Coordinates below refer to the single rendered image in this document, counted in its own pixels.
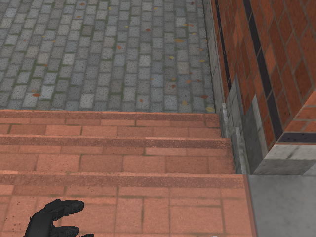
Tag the robot left hand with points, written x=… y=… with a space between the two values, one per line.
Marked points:
x=41 y=223

